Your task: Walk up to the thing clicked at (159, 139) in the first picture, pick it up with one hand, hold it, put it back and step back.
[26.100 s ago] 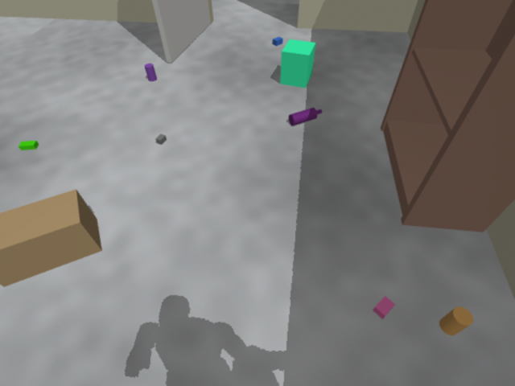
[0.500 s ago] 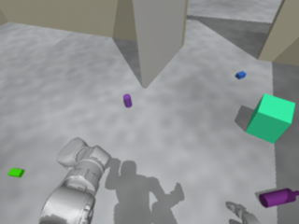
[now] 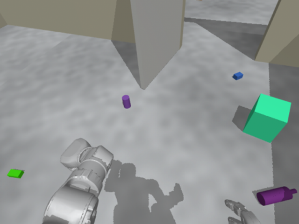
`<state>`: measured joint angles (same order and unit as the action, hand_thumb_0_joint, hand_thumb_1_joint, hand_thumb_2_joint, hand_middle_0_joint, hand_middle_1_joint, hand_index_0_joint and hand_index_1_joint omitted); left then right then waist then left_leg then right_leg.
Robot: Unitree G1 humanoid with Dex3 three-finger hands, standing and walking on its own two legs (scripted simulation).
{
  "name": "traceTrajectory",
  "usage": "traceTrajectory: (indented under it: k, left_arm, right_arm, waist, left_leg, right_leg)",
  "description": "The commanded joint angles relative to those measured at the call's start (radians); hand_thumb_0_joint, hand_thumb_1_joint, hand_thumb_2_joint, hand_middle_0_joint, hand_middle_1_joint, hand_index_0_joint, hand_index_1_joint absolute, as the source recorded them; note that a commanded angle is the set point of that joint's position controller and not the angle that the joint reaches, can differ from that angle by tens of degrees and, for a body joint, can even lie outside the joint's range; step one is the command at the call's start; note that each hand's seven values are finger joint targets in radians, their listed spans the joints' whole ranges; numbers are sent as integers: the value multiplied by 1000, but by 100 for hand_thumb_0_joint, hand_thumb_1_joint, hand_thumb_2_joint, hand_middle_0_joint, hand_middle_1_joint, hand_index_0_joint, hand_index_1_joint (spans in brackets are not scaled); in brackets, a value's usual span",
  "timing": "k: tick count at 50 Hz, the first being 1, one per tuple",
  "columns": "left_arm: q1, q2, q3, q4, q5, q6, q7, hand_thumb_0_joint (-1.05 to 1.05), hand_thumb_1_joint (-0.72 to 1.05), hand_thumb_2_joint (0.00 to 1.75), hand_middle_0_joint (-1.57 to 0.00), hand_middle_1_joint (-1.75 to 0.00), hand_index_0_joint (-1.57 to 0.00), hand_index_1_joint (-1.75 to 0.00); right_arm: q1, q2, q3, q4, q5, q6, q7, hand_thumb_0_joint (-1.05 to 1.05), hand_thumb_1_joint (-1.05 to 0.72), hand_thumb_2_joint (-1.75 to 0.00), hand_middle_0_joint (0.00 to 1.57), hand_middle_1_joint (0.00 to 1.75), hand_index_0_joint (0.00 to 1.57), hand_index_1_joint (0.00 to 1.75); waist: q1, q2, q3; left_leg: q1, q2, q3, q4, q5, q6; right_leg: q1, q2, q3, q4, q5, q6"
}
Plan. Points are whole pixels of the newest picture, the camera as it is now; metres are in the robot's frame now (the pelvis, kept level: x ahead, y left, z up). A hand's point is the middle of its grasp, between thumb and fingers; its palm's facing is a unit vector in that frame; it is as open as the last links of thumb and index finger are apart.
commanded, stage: hold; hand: left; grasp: from above
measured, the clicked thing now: (89, 164) +0.33 +0.23 -0.09
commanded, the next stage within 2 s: crouch in 0.24 s
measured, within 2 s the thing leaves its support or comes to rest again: neither
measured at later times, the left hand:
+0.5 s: hand (85, 166) +0.30 +0.22 -0.04, palm faces -0.20 -0.40 -0.89, open 6.7 cm
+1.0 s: hand (97, 183) +0.31 +0.24 -0.23, palm faces -0.20 -0.35 -0.91, open 6.7 cm
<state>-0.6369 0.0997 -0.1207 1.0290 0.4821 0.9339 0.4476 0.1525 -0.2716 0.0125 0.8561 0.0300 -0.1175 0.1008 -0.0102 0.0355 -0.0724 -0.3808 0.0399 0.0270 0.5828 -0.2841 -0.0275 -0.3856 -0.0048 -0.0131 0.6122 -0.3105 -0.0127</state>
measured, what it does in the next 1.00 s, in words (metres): lowers itself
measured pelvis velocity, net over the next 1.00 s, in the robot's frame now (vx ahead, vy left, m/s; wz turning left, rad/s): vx -0.04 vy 0.01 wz -0.01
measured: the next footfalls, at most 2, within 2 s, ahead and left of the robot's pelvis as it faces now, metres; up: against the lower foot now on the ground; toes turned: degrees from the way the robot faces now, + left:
none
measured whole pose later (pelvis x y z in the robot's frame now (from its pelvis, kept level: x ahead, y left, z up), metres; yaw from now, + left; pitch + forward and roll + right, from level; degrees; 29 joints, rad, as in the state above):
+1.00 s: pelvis -0.04 +0.01 -0.12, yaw +0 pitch +25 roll -1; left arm -0.91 0.20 0.16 1.48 0.51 0.66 0.78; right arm 0.15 -0.27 -0.05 0.90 -0.10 -0.19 0.17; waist -0.10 -0.01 -0.17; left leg -1.23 0.06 -0.01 1.30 -0.51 -0.02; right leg -1.21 0.00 -0.02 1.29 -0.52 -0.01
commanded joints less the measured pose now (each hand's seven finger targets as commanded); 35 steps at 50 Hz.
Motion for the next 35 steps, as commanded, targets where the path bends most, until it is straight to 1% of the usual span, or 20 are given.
traceTrajectory:
  k: [1, 3, 5, 10, 11, 12, 14, 16, 17, 18, 19, 21, 23, 24, 26, 28, 29, 33, 34, 35]
  left_arm:
    - [-380, 167, -5, -128, 61, 14, 42, 0, 61, 43, -100, -48, -98, -50]
    - [-387, 165, -6, -138, 57, 18, 37, 0, 63, 42, -100, -50, -100, -50]
    - [-397, 142, -11, -154, 46, 18, 29, 0, 61, 42, -100, -47, -99, -49]
    - [-385, 164, -6, -97, 60, 17, 34, 0, 59, 43, -99, -49, -97, -51]
    - [-393, 147, -18, -130, 57, 11, 33, 0, 63, 45, -101, -50, -100, -52]
    - [-386, 160, -7, -115, 56, 12, 37, 0, 64, 43, -102, -49, -101, -51]
    - [-407, 144, -14, -144, 53, 8, 40, 0, 62, 41, -101, -48, -100, -49]
    - [-431, 146, -18, -197, 54, 6, 47, 0, 62, 41, -100, -49, -99, -50]
    - [-426, 144, -23, -205, 59, 7, 47, 0, 68, 46, -99, -57, -102, -55]
    - [-393, 137, -22, -192, 60, 10, 48, 0, 60, 46, -91, -60, -94, -55]
    - [-390, 147, -20, -200, 62, 10, 46, 0, 67, 44, -93, -63, -99, -57]
    - [-383, 116, -31, -172, 61, 11, 43, 0, 67, 45, -93, -65, -99, -58]
    - [-363, 119, -20, -125, 59, 6, 40, 0, 67, 48, -94, -64, -100, -59]
    - [-364, 92, -29, -119, 55, 1, 38, 0, 66, 49, -94, -64, -100, -59]
    - [-336, 94, -21, -73, 50, -16, 33, 0, 65, 51, -95, -64, -99, -59]
    - [-330, 95, -7, -35, 55, -39, 33, 0, 64, 52, -94, -63, -99, -59]
    - [-332, 106, 1, -9, 59, -51, 35, 0, 65, 52, -96, -63, -100, -59]
    - [-359, 117, 13, 51, 103, -125, 67, 0, 68, 51, -98, -62, -103, -58]
    - [-378, 154, 33, 68, 121, -147, 81, 0, 66, 47, -98, -61, -102, -56]
    - [-403, 168, 44, 76, 132, -168, 103, 0, 67, 45, -97, -60, -102, -55]
  right_arm:
    - [-100, -125, -38, -119, 5, -44, 1, 0, -91, -90, 20, 30, 20, 30]
    - [-108, -124, -37, -123, 6, -45, 2, 0, -91, -90, 20, 30, 20, 30]
    - [-110, -121, -37, -126, 8, -44, 5, 0, -91, -90, 20, 30, 20, 30]
    - [-100, -125, -35, -120, 8, -53, 6, 0, -91, -90, 20, 30, 20, 30]
    - [-105, -120, -33, -123, 7, -55, 6, 0, -91, -90, 20, 30, 20, 30]
    - [-98, -122, -35, -123, 8, -55, 5, 0, -91, -90, 20, 30, 20, 30]
    - [-98, -121, -36, -120, 7, -56, 5, 0, -91, -90, 20, 30, 20, 30]
    - [-110, -118, -32, -135, 9, -56, 3, 0, -91, -90, 20, 30, 20, 30]
    - [-116, -119, -30, -140, 10, -55, 3, 0, -90, -90, 20, 30, 20, 30]
    - [-121, -118, -31, -138, 10, -53, 4, 0, -85, -88, 20, 30, 20, 30]
    - [-120, -120, -33, -141, 10, -53, 2, 0, -86, -89, 20, 30, 20, 30]
    - [-112, -117, -32, -137, 10, -53, 2, 0, -87, -89, 20, 30, 20, 30]
    - [-103, -119, -39, -125, 9, -53, 3, 0, -87, -89, 20, 30, 20, 30]
    - [-98, -113, -37, -122, 9, -51, 4, 0, -87, -89, 20, 30, 20, 30]
    - [-78, -119, -41, -118, 10, -55, 4, 0, -87, -89, 20, 30, 20, 30]
    - [-51, -116, -46, -104, 5, -57, 8, 0, -87, -89, 20, 30, 20, 30]
    - [-36, -117, -47, -102, 4, -58, 8, 0, -87, -89, 20, 30, 20, 30]
    - [8, -115, -62, -78, -9, -64, 11, 0, -87, -89, 20, 30, 20, 30]
    - [28, -122, -68, -72, -17, -67, 13, 0, -87, -89, 20, 30, 20, 30]
    - [38, -121, -72, -72, -24, -76, 15, 0, -87, -89, 20, 30, 20, 30]
  waist:
    - [17, -61, -277]
    - [19, -82, -277]
    - [8, -81, -286]
    - [6, -97, -246]
    - [3, -94, -243]
    - [12, -89, -242]
    - [7, -72, -267]
    - [3, -64, -303]
    - [3, -62, -306]
    - [9, -61, -299]
    - [12, -53, -291]
    - [6, -76, -285]
    - [3, -74, -263]
    - [-3, -79, -255]
    - [-5, -107, -235]
    - [-22, -118, -248]
    - [-18, -115, -231]
    - [-41, -107, -268]
    - [-47, -101, -302]
    - [-39, -75, -308]
  left_leg:
    - [83, -53, 30, -61, 195, 34]
    - [81, -51, 30, -59, 193, 37]
    - [92, -50, 29, -64, 200, 38]
    - [69, -51, 31, -66, 177, 39]
    - [72, -51, 30, -68, 169, 39]
    - [70, -51, 30, -71, 164, 38]
    - [87, -49, 27, -71, 187, 36]
    - [112, -49, 23, -69, 206, 37]
    - [116, -50, 24, -69, 207, 36]
    - [113, -50, 23, -71, 204, 34]
    - [111, -50, 23, -73, 198, 33]
    - [108, -47, 17, -74, 202, 32]
    - [90, -45, 18, -70, 202, 29]
    - [86, -44, 18, -65, 209, 30]
    - [68, -42, 20, -54, 204, 33]
    - [44, -41, 18, -34, 224, 33]
    - [23, -41, 19, -24, 227, 33]
    - [-49, -41, 22, 65, 241, 30]
    - [-78, -38, 20, 102, 257, 26]
    - [-119, -35, 20, 139, 249, 21]
  right_leg:
    - [149, 28, 9, -96, 243, 1]
    - [148, 28, 9, -102, 241, 4]
    - [144, 29, 11, -101, 251, 4]
    - [133, 27, 12, -112, 223, 4]
    - [129, 27, 12, -117, 214, 4]
    - [130, 28, 10, -111, 203, 1]
    - [134, 30, 7, -103, 225, -3]
    - [148, 31, 3, -96, 245, -2]
    - [150, 31, 3, -97, 246, -2]
    - [151, 31, 1, -96, 239, -3]
    - [146, 32, -1, -98, 227, -4]
    - [140, 34, -5, -93, 231, -4]
    - [130, 32, 0, -88, 230, -5]
    - [115, 31, 1, -90, 239, -5]
    - [98, 29, 3, -90, 238, -3]
    - [78, 26, 9, -72, 271, -2]
    - [62, 25, 9, -62, 273, -4]
    - [-3, 20, 20, 14, 310, -3]
    - [-25, 20, 19, 58, 326, -6]
    - [-62, 22, 15, 99, 313, -10]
